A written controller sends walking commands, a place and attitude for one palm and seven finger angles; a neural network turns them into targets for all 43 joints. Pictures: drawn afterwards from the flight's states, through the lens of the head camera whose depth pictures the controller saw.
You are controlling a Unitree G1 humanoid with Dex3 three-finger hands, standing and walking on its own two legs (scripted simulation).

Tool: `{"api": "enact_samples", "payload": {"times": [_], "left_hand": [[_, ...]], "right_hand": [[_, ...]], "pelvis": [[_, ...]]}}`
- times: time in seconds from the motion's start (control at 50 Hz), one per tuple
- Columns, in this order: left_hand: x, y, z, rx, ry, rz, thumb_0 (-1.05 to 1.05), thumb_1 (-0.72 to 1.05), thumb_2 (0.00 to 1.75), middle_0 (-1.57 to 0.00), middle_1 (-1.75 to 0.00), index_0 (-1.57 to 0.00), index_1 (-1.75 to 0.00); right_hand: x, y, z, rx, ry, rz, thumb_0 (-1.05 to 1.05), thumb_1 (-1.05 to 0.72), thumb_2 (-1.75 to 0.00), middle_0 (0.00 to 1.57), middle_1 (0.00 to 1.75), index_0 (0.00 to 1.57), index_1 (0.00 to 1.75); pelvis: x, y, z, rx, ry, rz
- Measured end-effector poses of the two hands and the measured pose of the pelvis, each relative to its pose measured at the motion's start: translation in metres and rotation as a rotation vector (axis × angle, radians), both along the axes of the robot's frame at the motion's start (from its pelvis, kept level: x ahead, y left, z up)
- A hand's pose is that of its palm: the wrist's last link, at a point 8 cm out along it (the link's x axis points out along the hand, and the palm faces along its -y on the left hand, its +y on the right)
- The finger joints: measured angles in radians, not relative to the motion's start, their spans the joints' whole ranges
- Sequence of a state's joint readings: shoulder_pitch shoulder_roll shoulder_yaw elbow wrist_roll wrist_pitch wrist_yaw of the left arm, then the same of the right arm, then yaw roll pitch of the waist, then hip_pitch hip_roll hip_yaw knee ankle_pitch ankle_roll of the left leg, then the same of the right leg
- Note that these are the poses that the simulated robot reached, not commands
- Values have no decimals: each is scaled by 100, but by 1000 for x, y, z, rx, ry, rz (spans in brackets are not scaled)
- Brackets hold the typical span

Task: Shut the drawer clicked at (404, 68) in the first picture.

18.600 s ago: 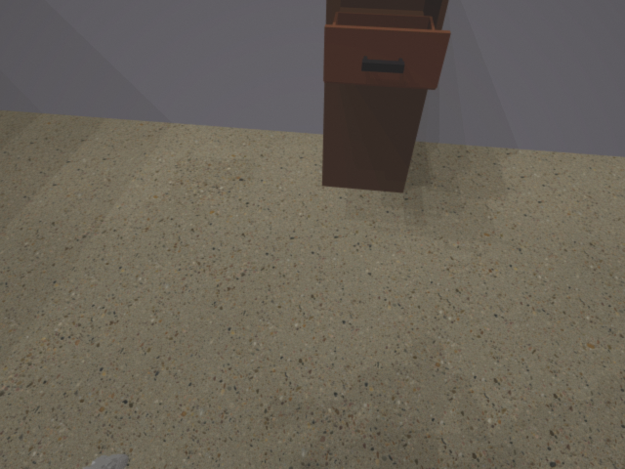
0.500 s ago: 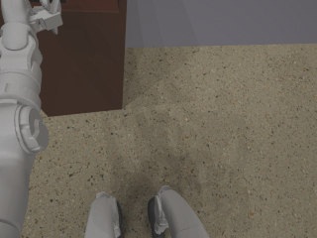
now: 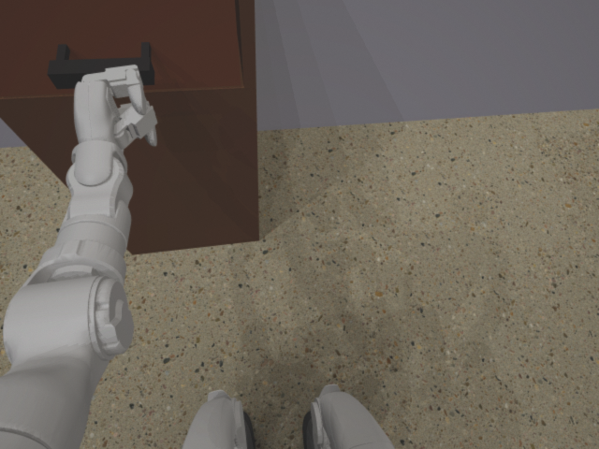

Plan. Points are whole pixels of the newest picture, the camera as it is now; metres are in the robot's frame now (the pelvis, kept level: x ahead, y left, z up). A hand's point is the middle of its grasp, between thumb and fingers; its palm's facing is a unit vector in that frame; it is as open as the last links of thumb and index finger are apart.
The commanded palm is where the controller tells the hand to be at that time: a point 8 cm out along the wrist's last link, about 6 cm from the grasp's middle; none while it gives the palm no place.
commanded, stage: draw the hand back to the body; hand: left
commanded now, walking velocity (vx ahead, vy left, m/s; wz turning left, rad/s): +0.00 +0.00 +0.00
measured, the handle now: (104, 61) +0.62 +0.20 +0.07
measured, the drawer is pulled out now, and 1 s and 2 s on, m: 0.00 0.00 0.00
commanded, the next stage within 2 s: step back with the hand held close in 1.40 s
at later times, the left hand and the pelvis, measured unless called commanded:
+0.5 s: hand (70, 187) +0.39 +0.18 +0.14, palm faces +0.05 -1.00 -0.03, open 3.3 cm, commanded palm +0.35 +0.23 +0.15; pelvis +0.04 -0.01 +0.05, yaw +2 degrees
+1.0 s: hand out of the picture +0.25 +0.22 +0.21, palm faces +0.31 -0.90 -0.31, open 3.3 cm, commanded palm +0.20 +0.26 +0.23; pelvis +0.02 +0.00 +0.08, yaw +1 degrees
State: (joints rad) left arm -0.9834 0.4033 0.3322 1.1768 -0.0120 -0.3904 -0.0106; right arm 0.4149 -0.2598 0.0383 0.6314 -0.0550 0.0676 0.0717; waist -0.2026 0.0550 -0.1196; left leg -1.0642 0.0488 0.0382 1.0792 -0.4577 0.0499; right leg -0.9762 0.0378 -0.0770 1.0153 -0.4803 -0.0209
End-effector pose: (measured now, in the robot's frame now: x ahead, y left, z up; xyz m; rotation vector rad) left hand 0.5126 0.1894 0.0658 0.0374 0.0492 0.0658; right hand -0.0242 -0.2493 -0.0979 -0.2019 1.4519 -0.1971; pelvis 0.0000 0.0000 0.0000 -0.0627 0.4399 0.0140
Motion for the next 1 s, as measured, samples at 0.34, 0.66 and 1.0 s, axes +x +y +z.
{"api": "enact_samples", "payload": {"times": [0.34, 0.66, 1.0], "left_hand": [[-90, 34, 42, 2, -34, 15, 2, 90, 90, -140, -160, -140, -160], [-207, 47, 98, 172, -25, 65, 2, 90, 90, -140, -160, -141, -160], [-303, 72, 154, 297, -94, 236, 2, 90, 90, -140, -160, -141, -160]], "right_hand": [[125, -13, 32, 36, -297, 44, 1, -91, -90, 20, 30, 20, 30], [230, 14, 86, 43, -684, 164, 1, -91, -90, 20, 30, 19, 30], [221, 39, 101, 89, -724, 229, 1, -90, -90, 21, 30, 20, 30]], "pelvis": [[39, -12, 41, 32, -150, -8], [25, -7, 66, 57, -360, 12], [15, -4, 84, 65, -502, 11]]}}
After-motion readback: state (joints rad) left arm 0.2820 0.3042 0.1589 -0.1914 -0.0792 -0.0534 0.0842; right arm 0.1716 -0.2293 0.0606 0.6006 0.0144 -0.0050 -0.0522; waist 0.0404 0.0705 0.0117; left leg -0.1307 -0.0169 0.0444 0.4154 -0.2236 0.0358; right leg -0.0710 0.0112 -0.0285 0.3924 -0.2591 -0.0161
